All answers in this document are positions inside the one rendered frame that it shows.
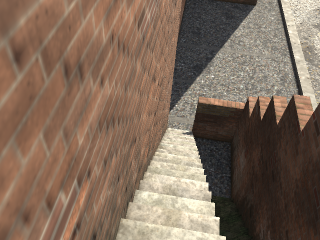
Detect stairs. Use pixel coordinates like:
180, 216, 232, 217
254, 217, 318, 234
115, 128, 226, 240

